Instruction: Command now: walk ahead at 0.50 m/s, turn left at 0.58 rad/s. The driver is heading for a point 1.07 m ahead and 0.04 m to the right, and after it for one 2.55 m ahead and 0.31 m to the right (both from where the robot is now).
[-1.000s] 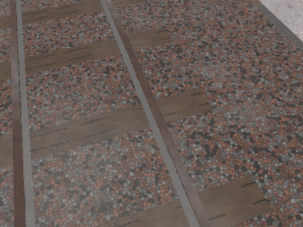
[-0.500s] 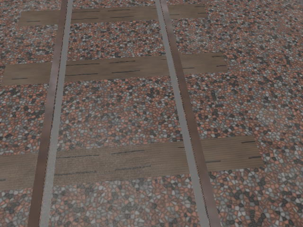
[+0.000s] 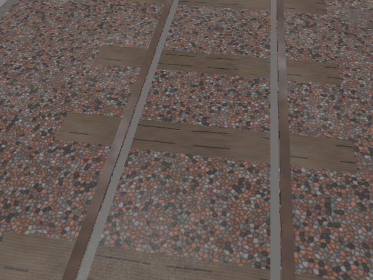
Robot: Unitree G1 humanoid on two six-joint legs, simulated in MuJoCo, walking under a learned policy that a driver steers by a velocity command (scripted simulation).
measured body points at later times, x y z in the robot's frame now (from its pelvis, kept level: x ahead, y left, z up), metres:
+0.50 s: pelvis +0.27 +0.07 +0.00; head +0.30 +0.09 +0.45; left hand +0.28 +0.36 -0.13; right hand +0.46 -0.17 -0.08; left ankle +0.31 +0.16 -0.73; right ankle +0.17 -0.10 -0.64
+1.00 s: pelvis +0.55 +0.04 +0.00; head +0.58 +0.04 +0.45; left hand +0.68 +0.32 -0.10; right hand +0.62 -0.23 -0.13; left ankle +0.39 +0.17 -0.65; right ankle +0.63 -0.04 -0.73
